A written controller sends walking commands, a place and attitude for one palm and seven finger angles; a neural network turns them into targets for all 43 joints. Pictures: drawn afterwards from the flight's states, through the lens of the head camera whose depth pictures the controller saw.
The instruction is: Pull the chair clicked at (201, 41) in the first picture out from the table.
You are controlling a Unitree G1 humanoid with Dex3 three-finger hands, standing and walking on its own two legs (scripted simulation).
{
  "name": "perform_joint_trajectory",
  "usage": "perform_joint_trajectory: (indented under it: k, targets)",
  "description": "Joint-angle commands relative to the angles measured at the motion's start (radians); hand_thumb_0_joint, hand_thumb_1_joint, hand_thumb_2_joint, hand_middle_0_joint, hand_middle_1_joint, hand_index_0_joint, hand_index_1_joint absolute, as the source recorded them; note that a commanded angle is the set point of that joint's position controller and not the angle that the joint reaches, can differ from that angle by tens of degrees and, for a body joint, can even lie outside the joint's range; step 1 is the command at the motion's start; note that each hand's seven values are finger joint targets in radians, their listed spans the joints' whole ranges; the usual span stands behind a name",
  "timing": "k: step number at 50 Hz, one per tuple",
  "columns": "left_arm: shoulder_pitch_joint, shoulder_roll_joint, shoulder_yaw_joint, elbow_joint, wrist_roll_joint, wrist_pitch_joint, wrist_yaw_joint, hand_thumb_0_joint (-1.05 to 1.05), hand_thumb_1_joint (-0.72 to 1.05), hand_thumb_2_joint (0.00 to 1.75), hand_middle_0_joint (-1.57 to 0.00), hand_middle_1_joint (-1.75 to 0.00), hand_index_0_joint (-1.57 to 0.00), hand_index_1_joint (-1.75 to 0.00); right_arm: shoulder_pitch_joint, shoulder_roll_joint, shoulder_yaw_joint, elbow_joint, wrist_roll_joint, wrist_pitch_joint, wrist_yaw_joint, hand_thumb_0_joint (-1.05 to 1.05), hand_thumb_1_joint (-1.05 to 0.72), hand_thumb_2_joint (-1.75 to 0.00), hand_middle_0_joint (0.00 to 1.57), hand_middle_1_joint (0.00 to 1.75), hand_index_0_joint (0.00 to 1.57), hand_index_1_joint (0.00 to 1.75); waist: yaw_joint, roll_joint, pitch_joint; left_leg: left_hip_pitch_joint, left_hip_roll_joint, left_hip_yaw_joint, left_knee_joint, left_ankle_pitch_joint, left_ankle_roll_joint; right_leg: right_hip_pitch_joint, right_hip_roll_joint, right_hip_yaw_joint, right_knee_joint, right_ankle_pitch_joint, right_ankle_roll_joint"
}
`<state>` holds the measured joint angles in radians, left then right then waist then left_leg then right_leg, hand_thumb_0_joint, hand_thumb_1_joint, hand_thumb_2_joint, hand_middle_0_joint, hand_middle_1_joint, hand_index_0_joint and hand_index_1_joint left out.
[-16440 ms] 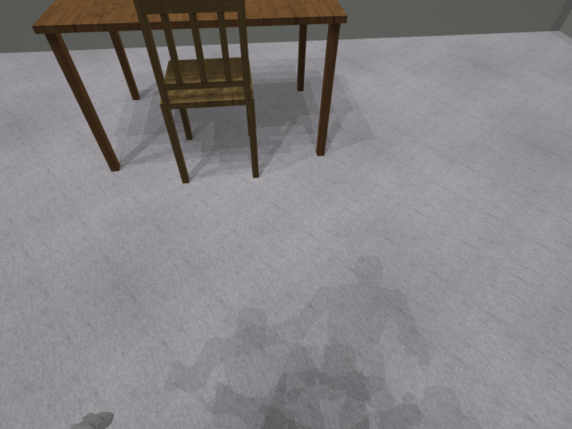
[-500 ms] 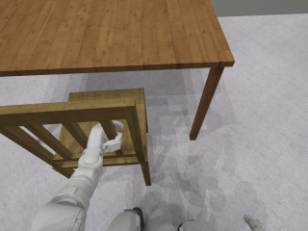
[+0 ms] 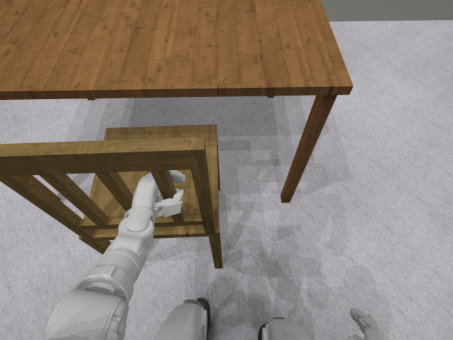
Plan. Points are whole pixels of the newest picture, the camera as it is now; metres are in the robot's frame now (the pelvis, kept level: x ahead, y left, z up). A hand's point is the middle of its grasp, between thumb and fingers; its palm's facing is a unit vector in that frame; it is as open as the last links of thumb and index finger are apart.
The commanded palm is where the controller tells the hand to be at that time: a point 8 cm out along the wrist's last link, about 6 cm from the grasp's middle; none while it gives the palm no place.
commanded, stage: step backward, pulling the chair out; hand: left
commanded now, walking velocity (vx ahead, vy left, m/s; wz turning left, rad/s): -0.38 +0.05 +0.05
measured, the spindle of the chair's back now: (125, 198) +0.39 +0.24 -0.08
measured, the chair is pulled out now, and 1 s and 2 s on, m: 0.17 0.25 0.44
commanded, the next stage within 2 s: none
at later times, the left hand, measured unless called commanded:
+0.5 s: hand (176, 206) +0.36 +0.12 -0.05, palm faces +0.02 -0.98 -0.19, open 5.7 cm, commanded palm +0.34 +0.17 -0.04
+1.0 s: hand (173, 243) +0.28 +0.12 -0.05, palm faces -0.02 -0.98 -0.18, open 5.8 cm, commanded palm +0.27 +0.17 -0.04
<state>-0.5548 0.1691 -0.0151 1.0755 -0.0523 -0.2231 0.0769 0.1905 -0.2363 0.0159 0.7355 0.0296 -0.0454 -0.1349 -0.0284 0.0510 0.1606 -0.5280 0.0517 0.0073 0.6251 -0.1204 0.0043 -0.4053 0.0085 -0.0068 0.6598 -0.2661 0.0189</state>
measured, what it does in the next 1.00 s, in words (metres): steps on the spot: left foot, then left foot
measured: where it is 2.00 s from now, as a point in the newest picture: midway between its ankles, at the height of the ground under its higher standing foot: outside the picture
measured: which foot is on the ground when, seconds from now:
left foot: down 0.00-0.06, up 0.08-0.16, down 0.18-0.46, up 0.48-0.66, down 0.68-0.96, up 0.98-1.00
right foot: down 0.00-0.76, up 0.78-0.88, down 0.90-1.00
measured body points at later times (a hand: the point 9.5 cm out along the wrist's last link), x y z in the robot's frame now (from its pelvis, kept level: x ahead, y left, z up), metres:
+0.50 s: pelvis -0.03 -0.02 +0.01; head +0.08 -0.04 +0.44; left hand +0.35 +0.17 -0.03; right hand +0.08 -0.26 -0.13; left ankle +0.04 +0.12 -0.71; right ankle +0.00 -0.13 -0.72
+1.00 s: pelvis -0.10 -0.01 +0.02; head +0.02 -0.03 +0.45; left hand +0.28 +0.17 -0.03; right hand +0.00 -0.23 -0.14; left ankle -0.10 +0.14 -0.70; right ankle -0.07 -0.11 -0.72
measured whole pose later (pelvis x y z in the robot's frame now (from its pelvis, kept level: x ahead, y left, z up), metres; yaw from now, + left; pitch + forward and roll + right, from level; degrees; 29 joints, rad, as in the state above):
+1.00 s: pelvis -0.10 -0.01 +0.02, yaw +0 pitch +3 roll -1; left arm -0.57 0.17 0.05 1.03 -0.06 -0.20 0.06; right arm 0.16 -0.19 0.02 0.71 0.03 0.03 -0.08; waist -0.05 0.06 0.22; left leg -0.42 0.06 -0.02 0.76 -0.39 -0.05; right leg -0.35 0.02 -0.04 0.53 -0.22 -0.03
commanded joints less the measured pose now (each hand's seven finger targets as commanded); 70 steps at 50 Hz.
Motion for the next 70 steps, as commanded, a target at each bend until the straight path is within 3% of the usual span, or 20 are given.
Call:
perform_joint_trajectory:
  k: [1,4,7,9,14,17,21,23,24,30,35,38,41,45,48,57,60,62,64,70]
  targets:
    - [-0.324,0.159,0.024,-0.213,0.018,-0.068,0.018,0.00,0.90,0.90,-0.50,-1.45,-0.50,-1.45,0.045,-0.140,-0.056,-0.111,0.005,-0.032,-0.007,0.00,-0.90,-0.90,0.20,0.30,0.20,0.30,-0.005,0.016,-0.406,0.163,0.103,-0.139,-0.094,-0.252,0.036,0.088,-0.101,0.120,-0.158,-0.165,-0.053]
    - [-0.309,0.210,0.048,-0.184,0.030,-0.072,0.034,0.00,0.90,0.90,-0.50,-1.45,-0.50,-1.45,0.043,-0.123,-0.051,-0.079,0.006,-0.030,-0.009,0.00,-0.90,-0.90,0.20,0.30,0.20,0.30,-0.008,-0.190,-0.408,0.247,-0.030,-0.028,0.219,-0.243,-0.044,-0.012,-0.322,0.286,-0.329,-0.086,-0.144]
    - [-0.310,0.203,0.058,-0.195,0.034,-0.056,0.032,0.00,0.90,0.90,-0.50,-1.45,-0.50,-1.45,0.030,-0.121,-0.035,-0.061,-0.004,-0.028,-0.014,0.00,-0.90,-0.90,0.20,0.30,0.20,0.30,-0.006,-0.167,-0.436,0.201,-0.009,-0.077,0.072,-0.175,-0.041,0.192,-0.291,0.164,-0.176,0.454,-0.116]
    - [-0.300,0.201,0.062,-0.179,0.032,-0.046,0.032,0.00,0.90,0.90,-0.50,-1.45,-0.50,-1.45,0.050,-0.161,-0.049,-0.051,0.001,-0.024,-0.025,0.00,-0.90,-0.90,0.20,0.30,0.20,0.30,-0.005,-0.107,-0.449,0.285,0.077,-0.126,-0.117,0.279,-0.007,0.190,-0.165,0.051,-0.064,0.529,-0.027]
    - [-0.353,0.095,0.013,-0.222,0.034,-0.053,0.013,0.00,0.90,0.90,-0.50,-1.45,-0.50,-1.45,0.069,-0.132,-0.058,-0.073,-0.019,0.002,0.013,0.00,-0.90,-0.90,0.20,0.30,0.20,0.30,-0.008,0.165,-0.520,0.497,0.233,-0.281,-0.126,0.618,0.114,-0.024,-0.028,0.012,0.134,-0.185,-0.014]
    - [-0.337,0.098,0.018,-0.225,0.034,-0.056,0.011,0.00,0.90,0.90,-0.50,-1.45,-0.50,-1.45,0.098,-0.136,-0.066,-0.071,-0.015,-0.004,0.034,0.00,-0.90,-0.90,0.20,0.30,0.20,0.30,-0.015,0.144,-0.538,0.587,0.230,-0.248,-0.053,0.771,0.118,0.006,-0.029,0.019,0.009,-0.074,-0.018]
    - [-0.295,0.156,0.048,-0.242,0.040,-0.054,0.004,0.00,0.90,0.90,-0.50,-1.45,-0.50,-1.45,0.068,-0.130,-0.059,-0.102,-0.003,0.005,0.039,0.00,-0.90,-0.90,0.20,0.30,0.20,0.30,-0.012,0.093,-0.523,0.326,0.154,-0.154,0.002,0.462,0.040,0.232,-0.102,0.077,-0.135,0.413,-0.033]
    - [-0.250,0.244,0.099,-0.227,0.017,-0.045,0.013,0.00,0.90,0.90,-0.50,-1.45,-0.50,-1.45,0.073,-0.131,-0.074,-0.116,0.021,0.007,0.016,0.00,-0.90,-0.90,0.20,0.30,0.20,0.30,-0.017,-0.215,-0.576,0.177,0.009,-0.044,0.176,-0.059,-0.049,0.390,-0.283,0.233,-0.173,0.789,-0.107]
    - [-0.252,0.253,0.103,-0.221,0.017,-0.032,0.013,0.00,0.90,0.90,-0.50,-1.45,-0.50,-1.45,0.018,-0.141,-0.066,-0.125,0.019,0.008,0.013,0.00,-0.90,-0.90,0.20,0.30,0.20,0.30,0.009,-0.184,-0.547,0.108,-0.030,-0.083,0.285,-0.338,-0.059,0.377,-0.374,0.280,-0.183,0.872,-0.162]
    - [-0.239,0.199,0.084,-0.234,0.018,0.034,0.029,0.00,0.90,0.90,-0.50,-1.45,-0.50,-1.45,0.024,-0.138,-0.040,-0.090,0.008,0.027,-0.013,0.00,-0.90,-0.90,0.20,0.30,0.20,0.30,0.003,-0.164,-0.514,0.129,-0.006,-0.090,0.027,-0.297,-0.058,0.468,-0.354,0.160,-0.113,0.960,-0.135]
    - [-0.336,0.080,-0.020,-0.317,0.005,0.032,0.008,0.00,0.90,0.90,-0.50,-1.45,-0.50,-1.45,0.070,-0.160,-0.067,-0.129,0.013,0.069,-0.015,0.00,-0.90,-0.90,0.20,0.30,0.20,0.30,-0.026,-0.047,-0.537,0.455,0.151,-0.093,-0.126,0.506,0.017,0.235,-0.110,-0.003,-0.061,0.565,-0.001]
    - [-0.362,0.078,-0.006,-0.357,0.026,0.012,-0.004,0.00,0.90,0.90,-0.50,-1.45,-0.50,-1.45,0.048,-0.138,-0.069,-0.144,-0.019,0.079,0.012,0.00,-0.90,-0.90,0.20,0.30,0.20,0.30,-0.021,0.229,-0.523,0.522,0.224,-0.164,-0.165,0.724,0.072,0.066,-0.045,-0.021,0.118,-0.032,-0.015]
    - [-0.328,0.064,0.005,-0.314,0.030,-0.009,-0.002,0.00,0.90,0.90,-0.50,-1.45,-0.50,-1.45,0.080,-0.127,-0.074,-0.133,-0.017,0.069,0.048,0.00,-0.90,-0.90,0.20,0.30,0.20,0.30,-0.023,0.160,-0.491,0.650,0.248,-0.157,-0.085,0.876,0.102,0.008,-0.032,-0.014,0.026,-0.068,-0.023]
    - [-0.326,0.102,0.025,-0.265,0.045,-0.034,-0.003,0.00,0.90,0.90,-0.50,-1.45,-0.50,-1.45,0.079,-0.121,-0.063,-0.112,-0.011,0.053,0.061,0.00,-0.90,-0.90,0.20,0.30,0.20,0.30,-0.022,0.116,-0.476,0.492,0.186,-0.100,0.017,0.678,0.036,0.207,-0.072,0.020,-0.194,0.365,-0.035]
    - [-0.254,0.214,0.100,-0.180,0.021,-0.023,0.008,0.00,0.90,0.90,-0.50,-1.45,-0.50,-1.45,0.061,-0.140,-0.083,-0.111,0.017,0.039,0.023,0.00,-0.90,-0.90,0.20,0.30,0.20,0.30,0.006,-0.251,-0.571,0.135,-0.021,-0.050,0.305,-0.384,-0.065,0.492,-0.357,0.231,-0.188,1.152,-0.162]
    - [-0.257,0.122,0.027,-0.248,0.014,0.020,0.017,0.00,0.90,0.90,-0.50,-1.45,-0.50,-1.45,0.031,-0.127,-0.043,-0.089,0.006,0.063,-0.014,0.00,-0.90,-0.90,0.20,0.30,0.20,0.30,-0.011,-0.197,-0.532,0.302,0.021,-0.018,-0.143,-0.078,-0.053,0.390,-0.265,0.064,-0.142,0.803,-0.085]
    - [-0.292,0.055,-0.034,-0.282,0.007,0.014,-0.003,0.00,0.90,0.90,-0.50,-1.45,-0.50,-1.45,0.053,-0.165,-0.079,-0.118,0.015,0.089,0.003,0.00,-0.90,-0.90,0.20,0.30,0.20,0.30,-0.013,-0.043,-0.500,0.430,0.182,-0.067,-0.199,0.407,0.030,0.227,-0.074,-0.008,-0.087,0.353,0.006]
    - [-0.358,0.025,-0.047,-0.352,0.019,0.000,-0.011,0.00,0.90,0.90,-0.50,-1.45,-0.50,-1.45,0.023,-0.126,-0.060,-0.153,-0.015,0.089,0.008,0.00,-0.90,-0.90,0.20,0.30,0.20,0.30,-0.033,0.212,-0.492,0.439,0.227,-0.135,-0.213,0.547,0.073,0.140,-0.046,-0.032,0.072,0.096,0.000]
    - [-0.325,0.045,-0.010,-0.326,0.028,-0.006,-0.006,0.00,0.90,0.90,-0.50,-1.45,-0.50,-1.45,0.040,-0.112,-0.067,-0.144,-0.025,0.084,0.029,0.00,-0.90,-0.90,0.20,0.30,0.20,0.30,-0.020,0.232,-0.449,0.485,0.278,-0.170,-0.196,0.642,0.127,0.042,-0.029,-0.011,0.141,-0.163,-0.014]
    - [-0.337,0.078,0.002,-0.246,0.051,-0.041,-0.011,0.00,0.90,0.90,-0.50,-1.45,-0.50,-1.45,0.086,-0.119,-0.071,-0.097,-0.010,0.052,0.063,0.00,-0.90,-0.90,0.20,0.30,0.20,0.30,-0.031,0.109,-0.471,0.517,0.171,-0.057,0.014,0.604,0.027,0.219,-0.067,0.026,-0.256,0.427,-0.028]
